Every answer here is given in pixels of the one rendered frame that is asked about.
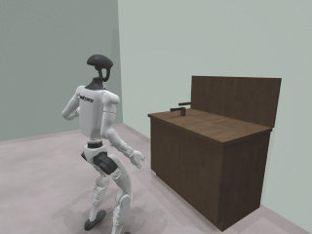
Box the right robot shin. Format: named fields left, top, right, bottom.
left=111, top=194, right=133, bottom=234

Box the right robot forearm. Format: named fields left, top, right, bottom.
left=106, top=129, right=135, bottom=158

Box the left robot foot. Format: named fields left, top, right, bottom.
left=84, top=210, right=106, bottom=231

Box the counter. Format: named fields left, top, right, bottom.
left=147, top=75, right=282, bottom=232

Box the robot left upper arm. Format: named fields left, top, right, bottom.
left=61, top=85, right=86, bottom=121

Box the right robot hand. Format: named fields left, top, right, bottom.
left=129, top=150, right=145, bottom=169

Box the left robot forearm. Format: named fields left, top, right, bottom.
left=74, top=106, right=80, bottom=118

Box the tap lever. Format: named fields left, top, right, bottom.
left=170, top=107, right=183, bottom=112

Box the robot right upper arm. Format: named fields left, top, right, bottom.
left=100, top=91, right=120, bottom=139

